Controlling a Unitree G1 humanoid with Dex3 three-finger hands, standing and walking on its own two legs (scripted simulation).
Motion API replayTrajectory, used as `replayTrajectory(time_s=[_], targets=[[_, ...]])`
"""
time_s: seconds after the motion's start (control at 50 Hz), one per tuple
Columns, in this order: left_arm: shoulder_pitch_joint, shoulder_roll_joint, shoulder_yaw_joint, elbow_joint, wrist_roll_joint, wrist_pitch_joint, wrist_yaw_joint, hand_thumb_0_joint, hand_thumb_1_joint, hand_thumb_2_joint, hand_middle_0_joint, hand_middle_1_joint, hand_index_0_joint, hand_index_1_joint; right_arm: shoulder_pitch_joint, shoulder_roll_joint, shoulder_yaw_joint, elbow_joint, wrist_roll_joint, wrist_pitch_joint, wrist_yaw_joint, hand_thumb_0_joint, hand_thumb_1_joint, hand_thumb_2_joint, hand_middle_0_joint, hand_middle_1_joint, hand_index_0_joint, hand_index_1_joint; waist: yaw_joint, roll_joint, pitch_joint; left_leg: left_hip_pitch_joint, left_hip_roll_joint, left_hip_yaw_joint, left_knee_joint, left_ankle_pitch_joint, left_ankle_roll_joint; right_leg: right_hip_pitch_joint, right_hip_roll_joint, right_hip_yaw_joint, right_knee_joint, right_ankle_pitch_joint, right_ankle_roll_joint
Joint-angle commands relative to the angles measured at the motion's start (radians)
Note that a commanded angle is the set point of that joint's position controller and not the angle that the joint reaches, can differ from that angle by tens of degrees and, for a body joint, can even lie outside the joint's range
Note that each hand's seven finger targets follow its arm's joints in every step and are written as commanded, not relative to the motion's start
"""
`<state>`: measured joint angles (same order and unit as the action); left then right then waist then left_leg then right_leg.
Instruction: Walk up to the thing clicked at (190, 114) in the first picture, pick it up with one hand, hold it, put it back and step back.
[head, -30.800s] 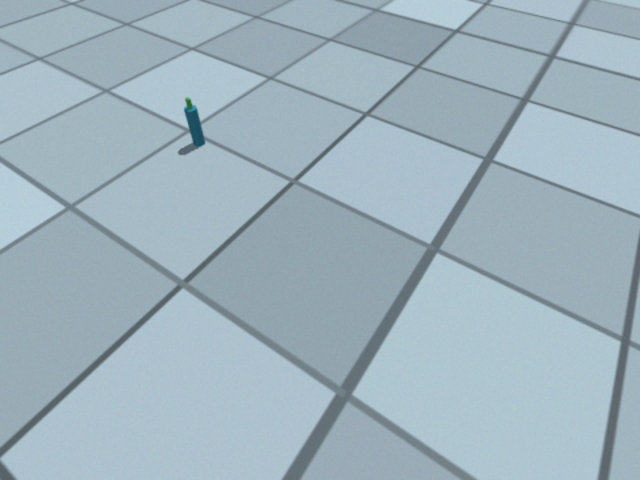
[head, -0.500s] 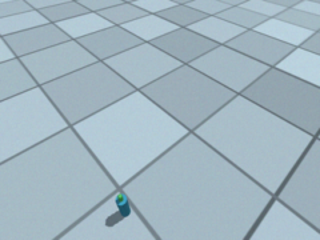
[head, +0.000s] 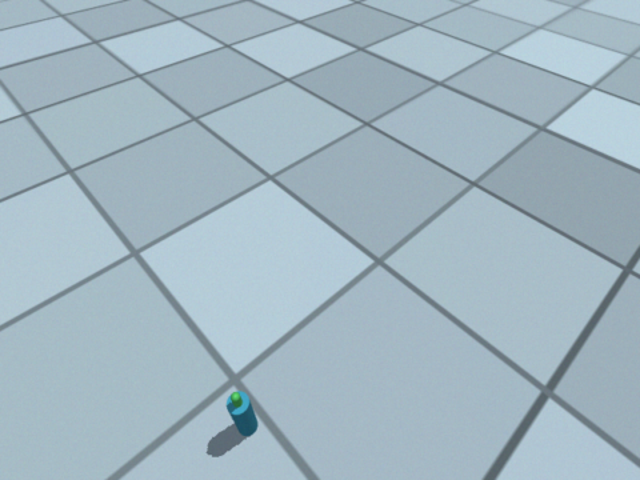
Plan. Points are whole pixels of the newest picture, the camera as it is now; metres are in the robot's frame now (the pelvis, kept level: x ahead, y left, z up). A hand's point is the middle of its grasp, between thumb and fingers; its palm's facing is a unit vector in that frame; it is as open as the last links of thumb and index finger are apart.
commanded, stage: stand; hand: left
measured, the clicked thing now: (241, 411) +0.40 +0.20 -0.65
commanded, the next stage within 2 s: step back in 0.62 s
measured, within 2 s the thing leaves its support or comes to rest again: neither
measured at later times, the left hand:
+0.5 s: hand out of the picture +0.09 +0.24 -0.16, palm faces -0.02 -0.94 -0.34, open 7.4 cm
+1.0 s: hand out of the picture +0.11 +0.31 -0.19, palm faces -0.05 -0.93 -0.37, open 7.4 cm
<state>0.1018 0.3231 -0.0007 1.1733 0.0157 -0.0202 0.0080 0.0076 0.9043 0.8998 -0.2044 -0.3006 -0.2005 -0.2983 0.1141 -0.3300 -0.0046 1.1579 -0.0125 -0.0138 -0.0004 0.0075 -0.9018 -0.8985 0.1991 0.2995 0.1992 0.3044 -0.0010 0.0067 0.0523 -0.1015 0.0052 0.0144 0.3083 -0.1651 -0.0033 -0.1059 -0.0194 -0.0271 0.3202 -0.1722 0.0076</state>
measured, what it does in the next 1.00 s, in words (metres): steps on the spot: left foot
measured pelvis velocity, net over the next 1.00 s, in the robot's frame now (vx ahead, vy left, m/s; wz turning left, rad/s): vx -0.05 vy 0.04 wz -0.01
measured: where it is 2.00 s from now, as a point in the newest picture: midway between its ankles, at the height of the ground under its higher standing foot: outside the picture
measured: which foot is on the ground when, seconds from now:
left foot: down 0.00-0.78, up 0.80-0.92, down 0.94-1.00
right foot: down 0.00-0.96, up 0.98-1.00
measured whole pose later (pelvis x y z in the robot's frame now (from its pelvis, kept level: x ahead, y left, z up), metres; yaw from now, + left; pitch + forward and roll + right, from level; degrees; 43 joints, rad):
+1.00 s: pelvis -0.05 +0.04 -0.03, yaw -1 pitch -1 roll -1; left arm 0.00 0.42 0.06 0.92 0.01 0.05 0.02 0.01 0.90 0.90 -0.20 -0.30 -0.20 -0.30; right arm 0.12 -0.39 -0.07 0.97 -0.02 0.03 0.01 0.01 -0.90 -0.90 0.20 0.30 0.20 0.30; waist -0.02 -0.06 0.20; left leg -0.26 -0.04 -0.01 0.67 -0.40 0.05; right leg -0.42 -0.01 0.10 0.79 -0.42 -0.01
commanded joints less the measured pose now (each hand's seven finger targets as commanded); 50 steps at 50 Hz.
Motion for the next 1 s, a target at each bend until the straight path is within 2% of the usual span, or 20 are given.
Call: replayTrajectory(time_s=[0.0,0.04,0.14,0.22,0.38,0.58,0.6,0.64,0.68,0.72,0.78,0.82,0.84,0.86,0.88,0.9,0.92,0.94,0.96,0.98], targets=[[-0.036,0.205,0.04,-0.053,-0.002,-0.013,0.011,0.0,0.899,0.9,-0.2,-0.3,-0.2,-0.3,-0.041,-0.202,-0.034,-0.053,-0.003,-0.016,-0.017,0.0,-0.9,-0.9,0.2,0.3,0.2,0.3,0.004,0.001,-0.062,-0.004,0.117,-0.1,-0.055,0.089,0.016,0.011,-0.116,0.101,-0.055,0.1,-0.02],[-0.042,0.213,0.042,-0.053,-0.002,-0.012,0.011,0.0,0.899,0.9,-0.2,-0.3,-0.2,-0.3,-0.037,-0.199,-0.033,-0.051,-0.003,-0.014,-0.016,0.0,-0.9,-0.9,0.2,0.3,0.2,0.3,0.0,-0.015,-0.061,-0.007,0.117,-0.1,-0.061,0.074,0.016,0.011,-0.113,0.098,-0.055,0.079,-0.022],[-0.041,0.208,0.041,-0.062,-0.004,-0.016,0.011,0.0,0.9,0.9,-0.2,-0.3,-0.2,-0.3,-0.044,-0.213,-0.035,-0.056,0.0,-0.021,-0.018,0.0,-0.9,-0.9,0.2,0.3,0.2,0.3,0.001,0.008,-0.113,0.038,0.128,-0.093,-0.031,0.212,0.017,0.041,-0.122,0.099,-0.038,0.222,-0.02],[-0.043,0.213,0.041,-0.06,-0.006,-0.016,0.012,0.0,0.9,0.9,-0.2,-0.3,-0.2,-0.3,-0.038,-0.206,-0.032,-0.052,-0.001,-0.016,-0.018,0.0,-0.9,-0.9,0.2,0.3,0.2,0.3,0.0,-0.016,-0.101,0.03,0.128,-0.091,-0.035,0.201,0.016,0.048,-0.123,0.095,-0.041,0.226,-0.018],[-0.047,0.216,0.045,-0.059,-0.007,-0.011,0.009,0.0,0.9,0.9,-0.2,-0.3,-0.2,-0.3,-0.041,-0.208,-0.031,-0.052,-0.002,-0.015,-0.016,0.0,-0.9,-0.9,0.2,0.3,0.2,0.3,-0.001,0.006,-0.051,-0.013,0.12,-0.092,-0.065,0.076,0.012,0.022,-0.117,0.102,-0.064,0.102,-0.021],[-0.047,0.211,0.044,-0.067,-0.008,-0.015,0.007,0.0,0.9,0.9,-0.2,-0.3,-0.2,-0.3,-0.039,-0.214,-0.03,-0.058,-0.001,-0.021,-0.016,0.0,-0.9,-0.9,0.2,0.3,0.2,0.3,-0.001,-0.004,-0.094,0.026,0.127,-0.089,-0.05,0.156,0.013,0.031,-0.12,0.103,-0.054,0.175,-0.022],[-0.046,0.297,0.089,-0.109,-0.025,-0.005,0.009,0.0,0.9,0.9,-0.2,-0.3,-0.2,-0.3,-0.077,-0.267,-0.057,-0.087,0.002,-0.001,-0.012,0.0,-0.9,-0.9,0.2,0.3,0.2,0.3,0.003,-0.029,0.015,-0.046,0.108,-0.098,0.059,0.289,0.039,-0.045,-0.107,0.122,0.027,0.358,-0.034],[-0.023,0.286,0.094,-0.13,-0.031,0.003,0.015,0.0,0.9,0.9,-0.2,-0.3,-0.2,-0.3,-0.052,-0.234,-0.056,-0.113,0.013,0.01,-0.01,0.0,-0.9,-0.9,0.2,0.3,0.2,0.3,0.0,-0.035,-0.029,-0.051,0.093,-0.071,0.122,0.318,0.042,-0.028,-0.116,0.112,0.061,0.426,-0.055],[-0.026,0.295,0.103,-0.166,-0.026,0.006,0.016,0.0,0.9,0.9,-0.2,-0.3,-0.2,-0.3,-0.036,-0.238,-0.064,-0.137,0.017,0.019,-0.008,0.0,-0.9,-0.9,0.2,0.3,0.2,0.3,-0.007,-0.054,-0.11,-0.05,0.073,-0.056,0.198,0.283,0.045,-0.001,-0.147,0.141,0.078,0.45,-0.095],[-0.041,0.31,0.108,-0.2,-0.021,0.015,0.015,0.0,0.9,0.9,-0.2,-0.3,-0.2,-0.3,-0.032,-0.231,-0.072,-0.159,0.016,0.032,-0.006,0.0,-0.9,-0.9,0.2,0.3,0.2,0.3,-0.007,-0.087,-0.126,-0.061,0.018,-0.025,0.294,0.138,0.032,-0.05,-0.209,0.206,0.055,0.418,-0.154],[-0.091,0.335,0.115,-0.261,0.002,0.022,0.019,0.0,0.9,0.9,-0.2,-0.3,-0.2,-0.3,0.012,-0.23,-0.086,-0.184,0.005,0.053,0.0,0.0,-0.9,-0.9,0.2,0.3,0.2,0.3,-0.008,-0.179,-0.137,-0.13,-0.043,-0.046,0.531,-0.307,0.043,-0.099,-0.326,0.294,0.062,0.421,-0.259],[-0.131,0.339,0.118,-0.303,0.014,0.026,0.017,0.0,0.9,0.9,-0.2,-0.3,-0.2,-0.3,0.07,-0.227,-0.092,-0.201,0.005,0.06,0.011,0.0,-0.9,-0.9,0.2,0.3,0.2,0.3,-0.034,-0.21,-0.123,-0.112,-0.029,-0.076,0.591,-0.365,0.061,-0.186,-0.329,0.262,0.087,0.382,-0.262],[-0.169,0.33,0.114,-0.318,0.016,0.03,0.017,0.0,0.9,0.9,-0.2,-0.3,-0.2,-0.3,0.098,-0.229,-0.097,-0.2,0.01,0.058,0.013,0.0,-0.9,-0.9,0.2,0.3,0.2,0.3,-0.055,-0.217,-0.125,-0.096,-0.015,-0.084,0.538,-0.324,0.066,-0.193,-0.302,0.23,0.122,0.373,-0.233],[-0.163,0.304,0.107,-0.323,0.014,0.034,0.016,0.0,0.9,0.9,-0.2,-0.3,-0.2,-0.3,0.096,-0.227,-0.097,-0.2,0.013,0.051,0.013,0.0,-0.9,-0.9,0.2,0.3,0.2,0.3,-0.049,-0.179,-0.126,-0.102,-0.023,-0.053,0.443,-0.243,0.06,-0.163,-0.249,0.184,0.177,0.365,-0.199],[-0.155,0.298,0.103,-0.328,0.01,0.042,0.016,0.0,0.9,0.9,-0.2,-0.3,-0.2,-0.3,0.094,-0.236,-0.102,-0.206,0.008,0.043,0.01,0.0,-0.9,-0.9,0.2,0.3,0.2,0.3,-0.052,-0.133,-0.121,-0.089,-0.008,-0.05,0.316,-0.049,0.057,-0.161,-0.197,0.151,0.246,0.33,-0.158],[-0.136,0.273,0.096,-0.339,-0.001,0.049,0.016,0.0,0.9,0.9,-0.2,-0.3,-0.2,-0.3,0.086,-0.262,-0.107,-0.22,-0.002,0.036,0.003,0.0,-0.9,-0.9,0.2,0.3,0.2,0.3,-0.049,-0.007,-0.108,-0.106,0.081,-0.133,0.154,0.243,0.074,-0.155,-0.096,0.088,0.37,0.218,-0.094],[-0.126,0.235,0.09,-0.355,-0.014,0.054,0.019,0.0,0.9,0.9,-0.2,-0.3,-0.2,-0.3,0.068,-0.323,-0.124,-0.232,-0.015,0.029,-0.002,0.0,-0.9,-0.9,0.2,0.3,0.2,0.3,-0.036,0.161,-0.111,-0.032,0.193,-0.311,0.106,0.495,0.12,-0.267,0.051,0.055,0.527,0.018,-0.049],[-0.12,0.217,0.09,-0.354,-0.011,0.062,0.027,0.0,0.9,0.9,-0.2,-0.3,-0.2,-0.3,0.097,-0.348,-0.13,-0.236,-0.026,0.022,-0.008,0.0,-0.9,-0.9,0.2,0.3,0.2,0.3,-0.043,0.194,-0.104,0.046,0.27,-0.407,0.11,0.65,0.174,-0.39,0.127,0.132,0.619,-0.414,-0.043],[-0.072,0.219,0.085,-0.351,-0.006,0.069,0.032,0.0,0.9,0.9,-0.2,-0.3,-0.2,-0.3,0.091,-0.341,-0.129,-0.244,-0.026,0.021,-0.013,0.0,-0.9,-0.9,0.2,0.3,0.2,0.3,-0.023,0.113,-0.105,0.057,0.281,-0.337,0.159,0.786,0.193,-0.401,0.119,0.171,0.708,-0.459,-0.043],[-0.071,0.209,0.083,-0.351,-0.006,0.068,0.038,0.0,0.9,0.9,-0.2,-0.3,-0.2,-0.3,0.084,-0.358,-0.13,-0.266,-0.023,0.022,-0.016,0.0,-0.9,-0.9,0.2,0.3,0.2,0.3,-0.045,0.178,-0.11,0.022,0.3,-0.385,0.142,0.802,0.171,-0.405,0.133,0.206,0.751,-0.476,-0.036]])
